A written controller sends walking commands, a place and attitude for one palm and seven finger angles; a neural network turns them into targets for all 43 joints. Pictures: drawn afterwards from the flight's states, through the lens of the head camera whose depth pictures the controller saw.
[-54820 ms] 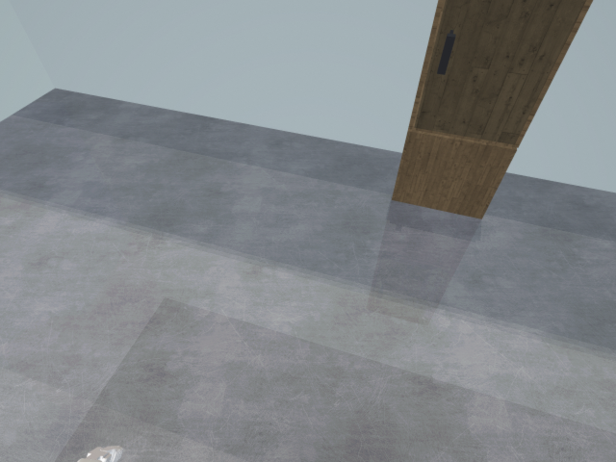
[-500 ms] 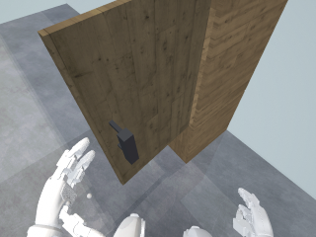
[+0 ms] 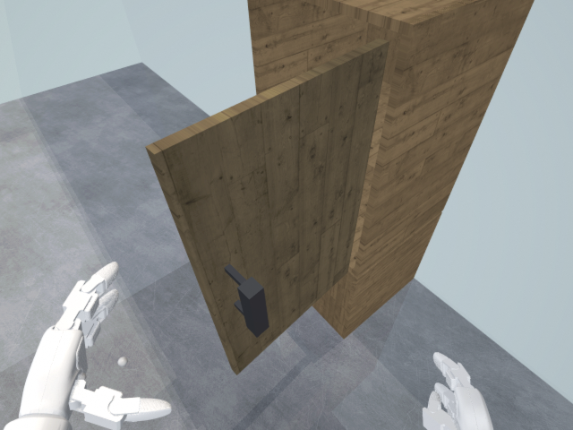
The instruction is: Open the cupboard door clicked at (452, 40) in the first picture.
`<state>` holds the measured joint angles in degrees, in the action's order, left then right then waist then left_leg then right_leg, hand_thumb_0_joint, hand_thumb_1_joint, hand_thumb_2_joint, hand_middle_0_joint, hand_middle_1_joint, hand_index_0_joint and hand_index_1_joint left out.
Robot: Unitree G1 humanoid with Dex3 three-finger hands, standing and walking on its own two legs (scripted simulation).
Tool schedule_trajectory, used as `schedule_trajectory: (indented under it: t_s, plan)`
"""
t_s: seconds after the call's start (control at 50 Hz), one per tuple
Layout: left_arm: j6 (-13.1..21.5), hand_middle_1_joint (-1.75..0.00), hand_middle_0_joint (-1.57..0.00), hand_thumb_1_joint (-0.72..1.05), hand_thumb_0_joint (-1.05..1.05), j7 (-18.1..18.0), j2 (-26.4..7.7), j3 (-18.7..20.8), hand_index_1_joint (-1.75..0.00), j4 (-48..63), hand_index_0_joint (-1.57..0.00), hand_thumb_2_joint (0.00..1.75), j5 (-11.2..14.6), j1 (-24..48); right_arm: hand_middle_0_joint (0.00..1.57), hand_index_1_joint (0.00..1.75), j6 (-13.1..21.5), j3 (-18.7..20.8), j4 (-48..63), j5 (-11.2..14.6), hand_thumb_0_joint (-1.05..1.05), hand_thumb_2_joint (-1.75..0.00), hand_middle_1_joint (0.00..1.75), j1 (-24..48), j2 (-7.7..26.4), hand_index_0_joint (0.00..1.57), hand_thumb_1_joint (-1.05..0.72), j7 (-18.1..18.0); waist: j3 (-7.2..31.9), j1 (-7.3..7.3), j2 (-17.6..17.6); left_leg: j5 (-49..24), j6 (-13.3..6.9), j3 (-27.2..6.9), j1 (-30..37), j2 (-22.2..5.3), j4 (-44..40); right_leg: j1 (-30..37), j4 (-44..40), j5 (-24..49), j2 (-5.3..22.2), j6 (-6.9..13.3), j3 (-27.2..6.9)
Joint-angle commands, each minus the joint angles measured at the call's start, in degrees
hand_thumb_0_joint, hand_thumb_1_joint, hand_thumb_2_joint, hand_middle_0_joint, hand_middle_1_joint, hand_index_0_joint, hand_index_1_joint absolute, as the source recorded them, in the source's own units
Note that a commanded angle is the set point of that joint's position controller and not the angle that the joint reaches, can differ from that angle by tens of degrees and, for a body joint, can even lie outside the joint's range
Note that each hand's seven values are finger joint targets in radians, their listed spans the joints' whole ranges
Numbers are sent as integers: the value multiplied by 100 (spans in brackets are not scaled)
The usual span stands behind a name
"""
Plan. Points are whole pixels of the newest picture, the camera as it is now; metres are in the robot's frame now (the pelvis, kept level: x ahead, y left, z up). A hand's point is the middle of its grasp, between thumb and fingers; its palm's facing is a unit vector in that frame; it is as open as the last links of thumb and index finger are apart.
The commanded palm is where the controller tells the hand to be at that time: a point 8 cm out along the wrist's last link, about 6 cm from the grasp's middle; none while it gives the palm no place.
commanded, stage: draw the hand back to the body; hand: left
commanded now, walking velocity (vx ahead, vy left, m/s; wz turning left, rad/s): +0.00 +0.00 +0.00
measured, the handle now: (245, 299) +0.31 +0.10 +0.00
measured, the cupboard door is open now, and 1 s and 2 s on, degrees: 95 95 95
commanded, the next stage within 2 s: step back with the hand held close in 0.92 s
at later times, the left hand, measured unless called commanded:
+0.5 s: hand (45, 283) +0.22 +0.27 +0.18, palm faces +0.40 -0.81 -0.42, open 9.6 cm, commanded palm +0.17 +0.31 +0.21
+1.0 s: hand (38, 284) +0.21 +0.26 +0.19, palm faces +0.43 -0.81 -0.40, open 7.4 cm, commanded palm +0.16 +0.30 +0.21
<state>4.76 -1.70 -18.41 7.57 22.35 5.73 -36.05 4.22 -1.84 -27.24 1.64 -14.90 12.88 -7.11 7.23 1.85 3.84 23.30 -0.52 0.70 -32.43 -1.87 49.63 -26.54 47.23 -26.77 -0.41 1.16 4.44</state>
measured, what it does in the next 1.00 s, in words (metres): stands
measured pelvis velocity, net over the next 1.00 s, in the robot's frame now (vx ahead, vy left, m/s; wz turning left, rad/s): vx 0.01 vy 0.00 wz -0.03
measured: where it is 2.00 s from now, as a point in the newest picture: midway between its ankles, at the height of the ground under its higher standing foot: outside the picture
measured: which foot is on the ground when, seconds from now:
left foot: down 0.00-1.00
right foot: down 0.00-1.00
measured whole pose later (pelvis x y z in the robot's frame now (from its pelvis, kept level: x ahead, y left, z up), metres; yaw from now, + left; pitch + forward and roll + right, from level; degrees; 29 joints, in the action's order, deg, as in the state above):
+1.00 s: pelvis +0.01 +0.00 +0.04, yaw -2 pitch -4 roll +0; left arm 3.5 -6.2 -19.6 19.1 21.7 4.1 -26.9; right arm 5.4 -1.0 -37.0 -0.2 -10.9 13.2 -4.7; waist -1.3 3.9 3.7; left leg 12.9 -0.6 3.2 -6.4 -1.1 23.5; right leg -1.3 20.6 -15.1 -0.5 0.7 2.1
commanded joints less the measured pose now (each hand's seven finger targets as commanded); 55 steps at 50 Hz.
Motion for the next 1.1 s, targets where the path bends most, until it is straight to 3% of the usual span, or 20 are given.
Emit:
schedule_trajectory:
  t_s: [0.0,0.06,0.14,0.22,0.28,0.34,0.36,0.4,0.52,0.6,0.64,0.76,0.82,0.88,0.96,1.0,1.02,1.04,1.06,1.08]
  plan:
    - [96,-30,-17,-1,0,-539,-725,534,-30,1297,-17,51,-280,282,20,30,318,156,846,-55,0,-90,30,607,575,20,-90,-74,128,5,-143,-1033,-146,-99,1322,65,-1158,162,-1451,1274,70,-43,-254]
    - [82,-30,-17,9,0,-648,-831,631,-30,1322,-17,55,-347,571,20,30,396,116,744,-77,0,-90,30,676,611,20,-90,-76,-6,32,-191,-1126,-136,-139,1600,63,-1468,434,-1696,1320,65,-32,-217]
    - [108,-30,-18,23,0,-682,-817,741,-30,1412,-18,62,-370,634,20,30,506,98,600,-94,0,-90,30,735,596,20,-90,-33,-61,74,10,-1527,-112,-142,2013,39,-1843,827,-1861,1681,74,-31,-184]
    - [79,-30,-18,37,0,-659,-921,1082,-30,1274,-18,68,-316,529,20,30,515,105,454,-120,0,-90,30,835,587,20,-90,32,-140,157,-263,-2114,-98,-101,2238,16,-2101,1318,-2075,2211,66,-41,-154]
    - [68,-30,-19,48,0,-625,-974,1241,-30,1220,-19,72,-287,707,20,30,478,113,368,-126,0,-90,30,927,593,20,-90,79,-330,164,-157,-2306,-76,-63,2375,4,-2279,1513,-2270,2379,66,-36,-175]
    - [125,-30,-19,58,0,-621,-1084,1430,-30,1431,-19,76,-294,934,20,30,487,147,307,-143,0,-90,30,936,601,20,-90,124,-144,179,108,-2588,-61,-38,2684,-15,-2404,1682,-2382,2493,59,-35,-198]
    - [116,-30,-19,62,0,-625,-1131,1513,-30,1345,-19,78,-282,908,20,30,481,156,269,-161,0,-90,30,943,613,20,-90,137,-143,204,-76,-2678,-66,-25,2682,-19,-2418,1795,-2434,2615,52,-26,-196]
    - [119,-30,-19,69,0,-612,-1124,1584,-30,1394,-19,81,-255,982,20,30,470,171,248,-160,0,-90,30,963,612,20,-90,168,-138,192,-109,-2823,-67,-8,2780,-26,-2481,1865,-2476,2751,51,-46,-197]
    - [161,-30,-20,90,0,-622,-1345,1962,-30,1433,-20,90,-212,1471,20,30,414,214,142,-165,0,-90,30,1056,627,20,-90,211,-198,217,71,-2874,-38,21,2954,-30,-2639,1996,-2647,2798,36,-40,-216]
    - [111,-30,-20,90,0,-531,-994,1680,-30,991,-20,90,-181,1132,20,30,340,260,128,-166,0,-90,30,1087,646,20,-90,268,-416,211,-148,-2823,-65,77,2960,-30,-2719,1991,-2752,2841,37,-65,-221]
    - [133,-30,-20,90,0,-517,-1060,1709,-30,1077,-20,90,-187,1279,20,30,316,279,145,-171,0,-90,30,1122,668,20,-90,269,-388,210,-266,-2600,-68,64,2947,-16,-2784,2020,-2794,2686,18,-67,-219]
    - [208,-30,-20,90,0,-566,-1347,1918,-30,1328,-20,90,-208,1445,20,30,379,277,78,-189,0,-90,30,1184,624,20,-90,218,-266,245,-4,-2468,-87,127,3029,44,-2745,2114,-2917,2730,45,-40,-300]
    - [230,-30,-20,90,0,-568,-1248,1858,-30,1305,-20,90,-208,1412,20,30,436,270,49,-185,0,-90,30,1195,597,20,-90,212,-427,228,121,-2372,-80,137,3040,44,-2790,2017,-2948,2643,38,-49,-300]
    - [227,-30,-20,90,0,-553,-1185,1820,-30,1116,-20,90,-178,1366,20,30,451,282,11,-186,0,-90,30,1221,601,20,-90,199,-563,216,-133,-2193,-94,145,2998,41,-2814,1956,-3040,2508,36,-68,-320]
    - [287,-30,-20,90,0,-547,-1187,1795,-30,1145,-20,90,-195,1508,20,30,493,298,-26,-186,0,-90,30,1230,616,20,-90,198,-564,214,5,-1975,-86,140,3022,54,-2870,1947,-3131,2210,30,-61,-339]
    - [296,-30,-20,90,0,-545,-1176,1802,-30,1054,-20,90,-186,1421,20,30,507,298,-36,-196,0,-90,30,1223,610,20,-90,189,-559,225,-154,-1977,-108,142,3056,51,-2872,1924,-3136,2233,27,-79,-333]
    - [355,-30,-20,90,0,-560,-1347,1860,-30,1455,-20,90,-189,1970,20,30,540,301,-20,-188,0,-90,30,1282,620,20,-90,183,-417,205,-126,-1949,-119,135,3112,59,-2862,1937,-3153,2228,39,-86,-377]
    - [575,-30,-20,90,0,-604,-1955,2505,-30,1574,-20,90,-243,2275,20,30,414,266,174,-148,0,-90,30,1218,696,20,-90,159,-904,-54,-284,-1613,-193,78,2750,-13,-2606,1242,-3443,2503,283,-91,-888]
    - [633,-30,-20,90,0,-576,-1887,2486,-30,1244,-20,90,-266,2151,20,30,320,262,86,-166,0,-90,30,1215,618,20,-90,138,-922,-50,-438,-1469,-177,-16,2608,32,-2508,1245,-3475,2561,403,-73,-907]
    - [607,-30,-20,90,0,-527,-1471,2177,-30,870,-20,90,-264,1470,20,30,246,296,59,-194,0,-90,30,1226,635,20,-90,133,-836,-79,-518,-1599,-165,21,2642,5,-2430,1193,-3422,2707,460,-76,-899]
